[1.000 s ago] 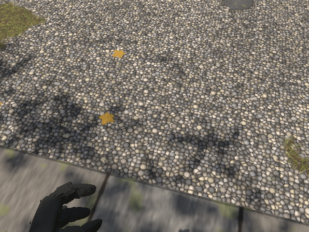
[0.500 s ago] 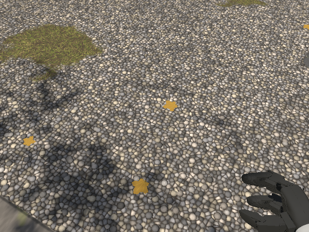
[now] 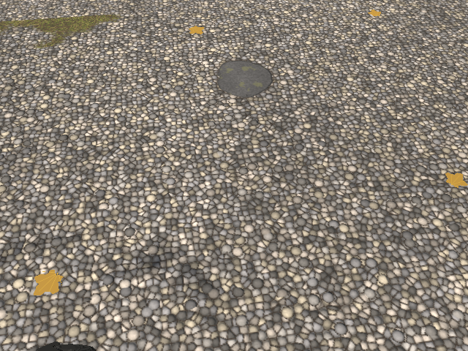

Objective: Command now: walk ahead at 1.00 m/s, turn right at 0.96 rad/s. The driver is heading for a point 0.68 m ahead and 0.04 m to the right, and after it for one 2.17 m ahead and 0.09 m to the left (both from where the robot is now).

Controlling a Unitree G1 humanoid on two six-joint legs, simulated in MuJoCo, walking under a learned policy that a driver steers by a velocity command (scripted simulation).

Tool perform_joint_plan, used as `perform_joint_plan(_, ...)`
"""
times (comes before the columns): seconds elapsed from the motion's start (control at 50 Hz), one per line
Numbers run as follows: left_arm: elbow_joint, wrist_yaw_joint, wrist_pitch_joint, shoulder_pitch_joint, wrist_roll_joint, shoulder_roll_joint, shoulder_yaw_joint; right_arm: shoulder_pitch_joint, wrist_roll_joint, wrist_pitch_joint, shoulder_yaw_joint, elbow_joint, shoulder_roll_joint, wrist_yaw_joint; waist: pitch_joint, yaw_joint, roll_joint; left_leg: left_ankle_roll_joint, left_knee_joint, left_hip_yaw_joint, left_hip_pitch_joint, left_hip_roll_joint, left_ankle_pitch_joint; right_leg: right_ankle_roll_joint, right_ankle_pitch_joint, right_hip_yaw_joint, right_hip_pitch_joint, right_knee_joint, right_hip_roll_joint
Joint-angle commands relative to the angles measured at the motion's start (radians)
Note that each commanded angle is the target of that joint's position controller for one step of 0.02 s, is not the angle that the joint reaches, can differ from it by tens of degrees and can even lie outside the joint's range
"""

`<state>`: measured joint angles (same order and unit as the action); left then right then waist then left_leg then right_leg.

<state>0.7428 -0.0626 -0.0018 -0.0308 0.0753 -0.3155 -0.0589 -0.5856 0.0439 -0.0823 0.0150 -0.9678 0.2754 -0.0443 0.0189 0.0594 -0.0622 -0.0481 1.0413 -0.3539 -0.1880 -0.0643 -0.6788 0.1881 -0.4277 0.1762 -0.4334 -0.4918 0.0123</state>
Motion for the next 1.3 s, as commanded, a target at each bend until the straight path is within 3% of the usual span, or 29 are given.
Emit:
perform_joint_plan(0.02,0.187,0.054,0.007,-0.564,-0.009,-0.172,-0.072,0.211,-0.008,0.033,0.05,0.051,0.149,0.011,0.033,-0.338,-0.066,0.069,0.929,0.087,0.621,0.027,0.348,0.149,-0.009,-0.161,0.676,0.213,-0.047)
perform_joint_plan(0.04,0.233,0.052,0.009,-0.632,-0.031,-0.334,-0.102,0.253,0.002,0.008,0.032,0.164,0.097,0.012,0.02,-0.239,-0.202,0.062,0.97,0.195,1.107,0.055,-0.043,0.12,-0.627,-0.261,1.021,-0.209,-0.158)
perform_joint_plan(0.06,0.205,0.053,0.018,-0.659,-0.047,-0.337,-0.102,0.24,-0.018,-0.01,0.013,0.22,0.122,0.017,-0.153,-0.249,-0.077,0.043,0.852,0.328,1.323,0.004,0.041,0.245,-0.468,-0.498,1.24,-0.204,-0.254)
perform_joint_plan(0.08,0.192,0.056,0.022,-0.63,-0.06,-0.271,-0.093,0.298,0.003,-0.028,0.011,0.233,0.137,0.011,-0.206,-0.239,0.127,0.055,0.76,0.406,1.315,-0.026,0.15,0.272,-0.038,-0.644,1.167,-0.076,-0.271)
perform_joint_plan(0.12,0.135,0.096,0.041,-0.361,-0.049,-0.239,-0.075,0.364,0.012,-0.03,0.031,0.257,0.182,0.028,-0.024,-0.062,0.094,0.003,0.398,0.524,1.221,-0.081,0.209,0.278,0.454,-0.896,0.713,0.195,-0.356)
perform_joint_plan(0.18,0.083,0.08,0.082,-0.214,-0.043,-0.168,-0.041,0.42,0.013,0.014,0.031,0.272,0.146,0.039,0.156,0.028,0.21,-0.066,-0.039,0.5,0.758,-0.133,0.303,0.24,0.329,-0.758,0.006,0.268,-0.269)
perform_joint_plan(0.24,0.108,0.062,0.108,-0.228,-0.072,-0.159,-0.051,0.375,-0.025,0.005,0.017,0.23,0.058,0.063,0.049,0.015,0.08,-0.004,-0.251,0.364,0.333,-0.036,0.689,0.11,0.433,-0.494,-0.128,0.232,-0.059)
perform_joint_plan(0.28,0.135,0.044,0.105,-0.289,-0.087,-0.16,-0.05,0.335,-0.024,0.003,0.033,0.204,0.072,0.064,0.024,0.018,0.104,0.03,-0.337,0.304,0.248,0.032,0.68,0.064,0.204,-0.43,-0.015,0.091,-0.023)
perform_joint_plan(0.32,0.143,0.039,0.106,-0.274,-0.062,-0.174,-0.046,-0.001,-0.013,0.003,0.074,0.111,0.135,0.047,-0.136,0.206,0.121,0.059,-0.362,0.278,0.003,0.085,0.477,0.004,-0.018,-0.384,0.045,-0.392,0.016)
perform_joint_plan(0.34,0.116,0.041,0.113,-0.23,-0.051,-0.033,-0.016,-0.162,0.006,0.001,0.093,0.072,0.222,0.034,-0.174,0.256,0.296,0.103,-0.495,0.61,-0.039,-0.126,0.131,-0.036,0.525,-0.335,-0.095,-0.894,0.142)
perform_joint_plan(0.36,0.054,0.035,0.12,-0.411,-0.089,0.063,0.01,-0.053,0.012,0.005,0.082,0.073,0.225,0.044,-0.214,0.032,0.52,0.16,-0.857,1.287,-0.059,-0.32,-0.146,-0.031,0.883,-0.366,-0.283,-1.011,0.186)
perform_joint_plan(0.38,0.07,0.042,0.098,-0.377,-0.063,0.006,0.013,0.156,0.001,0.012,0.083,0.121,0.166,0.051,-0.042,-0.017,0.331,0.219,-0.896,1.317,0.096,-0.326,-0.414,-0.025,0.804,-0.319,-0.374,-1.036,0.084)
perform_joint_plan(0.42,0.049,0.025,0.077,-0.249,-0.034,-0.025,0.004,0.263,-0.003,0.001,0.073,0.131,0.104,0.057,0.084,-0.034,0.103,0.213,-0.828,0.994,0.329,-0.237,-0.134,-0.045,0.728,-0.314,-0.312,-0.911,0.005)
perform_joint_plan(0.48,-0.006,0.008,0.057,-0.184,-0.037,0.027,0.027,0.207,-0.02,-0.023,0.055,0.056,0.067,0.048,0.091,-0.076,0.18,0.174,-0.869,0.727,0.404,-0.143,0.116,-0.067,0.687,-0.335,-0.277,-0.766,-0.025)
perform_joint_plan(0.6,-0.096,0.003,0.089,0.076,-0.04,0.052,0.071,0.154,-0.051,-0.037,0.056,0.032,0.083,0.059,0.095,-0.04,0.104,0.203,-0.911,0.448,0.474,-0.036,1.007,-0.165,0.381,-0.114,-0.012,-0.139,-0.01)
perform_joint_plan(0.7,-0.011,0.051,0.102,-0.151,-0.035,-0.072,0.034,0.157,-0.061,-0.011,0.083,0.047,0.165,0.045,-0.077,-0.132,0.141,0.114,-0.564,0.496,0.266,-0.014,1.24,-0.127,0.287,-0.172,0.282,0.047,0.04)
perform_joint_plan(0.72,0.019,0.063,0.113,-0.26,-0.021,-0.105,0.024,0.171,-0.072,-0.004,0.083,0.068,0.151,0.041,-0.14,-0.175,0.129,0.091,-0.363,0.499,0.338,0.03,1.092,-0.12,0.172,-0.219,0.433,0.065,-0.039)
perform_joint_plan(0.74,0.014,0.077,0.12,-0.361,0.0,-0.178,0.011,0.141,-0.077,0.001,0.068,0.12,0.068,0.036,-0.295,-0.177,-0.008,0.077,-0.057,0.449,0.484,0.104,0.595,-0.1,-0.285,-0.387,0.652,-0.052,-0.299)
perform_joint_plan(0.76,-0.011,0.058,0.11,-0.344,-0.005,-0.184,0.006,-0.073,-0.125,0.027,0.05,0.115,-0.025,0.01,-0.52,-0.094,-0.195,0.07,0.306,0.422,0.677,0.174,-0.048,0.038,-0.71,-0.617,0.884,-0.142,-0.609)
perform_joint_plan(0.78,-0.05,0.058,0.086,-0.27,-0.05,-0.129,0.004,-0.055,-0.079,0.052,0.073,0.095,0.088,-0.001,-0.561,-0.099,-0.081,0.082,0.337,0.44,0.684,0.117,0.059,0.038,-0.464,-0.597,0.766,-0.08,-0.518)
perform_joint_plan(0.82,-0.049,0.077,0.074,-0.159,-0.052,-0.009,0.035,0.106,-0.051,0.069,0.088,0.125,0.094,0.023,-0.269,-0.068,-0.037,0.052,0.244,0.409,0.756,0.058,0.199,-0.009,-0.194,-0.397,0.513,0.032,-0.383)
perform_joint_plan(0.86,-0.031,0.096,0.07,-0.17,-0.055,-0.011,0.034,0.139,-0.027,0.103,0.087,0.142,0.061,0.048,-0.144,-0.044,-0.078,0.029,0.212,0.394,0.72,0.036,0.24,-0.017,-0.165,-0.288,0.343,0.105,-0.347)
perform_joint_plan(0.96,-0.036,0.099,0.075,-0.135,-0.054,-0.026,0.018,0.25,-0.02,0.149,0.08,0.228,0.031,0.066,-0.105,-0.005,-0.062,0.029,0.092,0.355,0.738,0.002,0.362,0.02,0.02,-0.148,0.233,0.182,-0.362)
perform_joint_plan(1.16,-0.047,0.067,0.01,-0.19,-0.065,-0.116,-0.036,0.413,-0.025,0.156,0.082,0.355,0.089,0.096,-0.064,-0.043,-0.034,0.113,-0.445,0.243,0.464,0.043,0.402,-0.127,0.501,0.042,0.207,-0.045,-0.387)
perform_joint_plan(1.18,-0.034,0.062,-0.005,-0.246,-0.058,-0.11,-0.04,0.326,-0.012,0.14,0.095,0.327,0.129,0.082,-0.09,-0.015,0.104,0.142,-0.559,0.355,0.349,0.019,0.484,-0.178,0.638,0.075,0.145,-0.243,-0.332)
perform_joint_plan(1.2,-0.067,0.056,-0.021,-0.287,-0.045,-0.039,-0.024,0.314,-0.013,0.124,0.12,0.339,0.266,0.058,-0.049,-0.057,0.395,0.213,-0.638,0.731,0.29,-0.225,0.901,-0.25,1.112,0.123,-0.084,-0.544,-0.198)
perform_joint_plan(1.22,-0.136,0.068,-0.041,-0.2,-0.038,-0.048,-0.014,0.26,-0.03,0.122,0.15,0.362,0.34,0.057,-0.121,0.017,0.373,0.39,-0.689,0.96,0.248,-0.311,0.999,-0.284,1.187,-0.089,-0.254,-0.689,-0.051)
perform_joint_plan(1.24,-0.13,0.076,-0.047,-0.164,-0.041,-0.069,-0.015,0.251,-0.036,0.125,0.142,0.352,0.294,0.053,-0.126,0.022,0.246,0.39,-0.701,0.861,0.226,-0.288,0.897,-0.281,1.092,-0.161,-0.282,-0.734,-0.085)
perform_joint_plan(1.3,-0.092,0.09,-0.033,-0.184,-0.048,-0.067,-0.02,0.437,-0.038,0.138,0.096,0.385,0.157,0.035,-0.069,-0.063,0.198,0.293,-0.693,0.634,0.362,-0.13,0.844,-0.25,0.854,-0.183,-0.17,-0.64,-0.094)
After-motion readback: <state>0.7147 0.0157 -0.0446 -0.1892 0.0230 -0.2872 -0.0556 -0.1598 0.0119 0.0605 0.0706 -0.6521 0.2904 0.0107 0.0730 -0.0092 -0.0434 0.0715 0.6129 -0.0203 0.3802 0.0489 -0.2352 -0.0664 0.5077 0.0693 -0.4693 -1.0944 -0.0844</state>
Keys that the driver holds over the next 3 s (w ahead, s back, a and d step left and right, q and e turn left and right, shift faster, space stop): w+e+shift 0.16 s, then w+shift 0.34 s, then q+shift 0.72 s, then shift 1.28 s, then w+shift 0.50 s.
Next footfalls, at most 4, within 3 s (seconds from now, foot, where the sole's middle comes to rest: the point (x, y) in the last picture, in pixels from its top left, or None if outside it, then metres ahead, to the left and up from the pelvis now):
0.02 right None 0.13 -0.01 -0.83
0.34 left None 0.54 0.13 -0.83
0.72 right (277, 264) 0.81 -0.17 -0.83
1.18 left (208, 260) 0.85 0.06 -0.83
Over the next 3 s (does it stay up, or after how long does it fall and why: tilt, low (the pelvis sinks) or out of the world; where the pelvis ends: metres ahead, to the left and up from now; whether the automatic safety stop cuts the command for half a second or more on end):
stays up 0.90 -0.02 -0.05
